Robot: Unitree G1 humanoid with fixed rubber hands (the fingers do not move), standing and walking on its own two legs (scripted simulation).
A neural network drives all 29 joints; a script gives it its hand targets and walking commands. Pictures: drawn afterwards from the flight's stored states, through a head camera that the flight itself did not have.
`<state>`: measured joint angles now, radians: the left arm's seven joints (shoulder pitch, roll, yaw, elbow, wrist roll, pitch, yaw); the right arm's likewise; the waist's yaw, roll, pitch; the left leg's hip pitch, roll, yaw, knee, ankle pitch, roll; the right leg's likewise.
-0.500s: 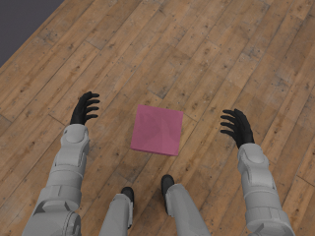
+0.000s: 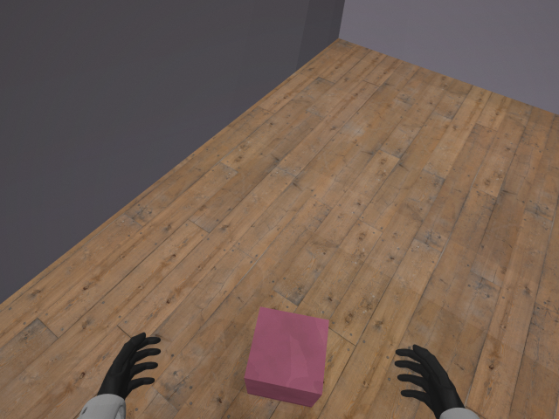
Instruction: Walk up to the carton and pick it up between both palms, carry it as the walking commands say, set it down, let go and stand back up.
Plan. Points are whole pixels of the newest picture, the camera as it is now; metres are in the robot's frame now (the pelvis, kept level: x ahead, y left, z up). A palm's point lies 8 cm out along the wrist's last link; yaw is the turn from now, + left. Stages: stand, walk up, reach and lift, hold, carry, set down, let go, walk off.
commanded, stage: let go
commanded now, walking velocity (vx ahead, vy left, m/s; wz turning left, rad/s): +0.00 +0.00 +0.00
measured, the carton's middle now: (286, 358) +0.36 -0.05 -0.65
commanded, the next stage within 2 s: stand in 0.50 s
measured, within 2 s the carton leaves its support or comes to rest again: neither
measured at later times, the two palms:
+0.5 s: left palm out of the picture +0.16 +0.24 -0.07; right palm (437, 401) +0.16 -0.22 -0.07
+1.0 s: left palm out of the picture +0.09 +0.27 -0.09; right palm out of the picture +0.11 -0.28 -0.10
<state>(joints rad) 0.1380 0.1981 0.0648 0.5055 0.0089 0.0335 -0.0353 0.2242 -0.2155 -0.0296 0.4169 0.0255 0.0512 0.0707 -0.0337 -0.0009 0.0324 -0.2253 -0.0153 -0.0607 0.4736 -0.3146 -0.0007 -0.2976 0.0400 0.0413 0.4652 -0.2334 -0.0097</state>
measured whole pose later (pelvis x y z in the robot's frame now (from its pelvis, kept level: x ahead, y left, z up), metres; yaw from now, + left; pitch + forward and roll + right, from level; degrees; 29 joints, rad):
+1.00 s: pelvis -0.01 -0.01 +0.00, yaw +2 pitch -2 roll +0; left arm 0.21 0.27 0.06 0.79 0.02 -0.01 0.03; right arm 0.23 -0.31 -0.05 0.75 -0.02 -0.01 -0.03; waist 0.01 0.04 0.03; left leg -0.12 -0.02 -0.08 0.48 -0.32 -0.01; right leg -0.19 0.02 0.01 0.50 -0.27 -0.02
